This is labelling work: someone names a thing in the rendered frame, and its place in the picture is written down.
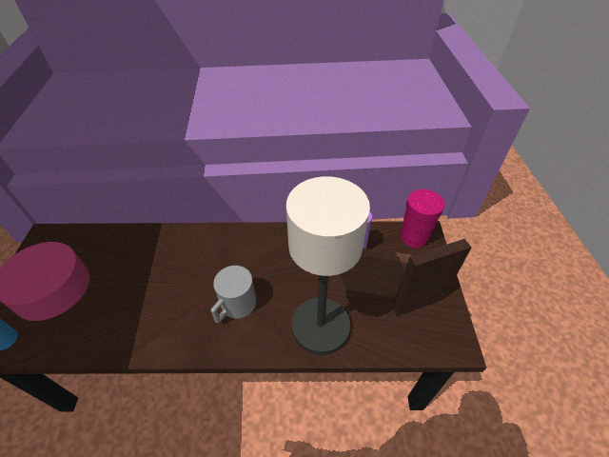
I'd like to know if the sofa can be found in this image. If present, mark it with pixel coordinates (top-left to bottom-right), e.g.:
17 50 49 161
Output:
0 0 530 243

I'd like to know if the desk lamp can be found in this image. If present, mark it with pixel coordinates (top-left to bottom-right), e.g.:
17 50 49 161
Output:
286 176 370 355

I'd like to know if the coffee table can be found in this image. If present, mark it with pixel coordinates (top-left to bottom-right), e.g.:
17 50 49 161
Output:
0 221 486 412

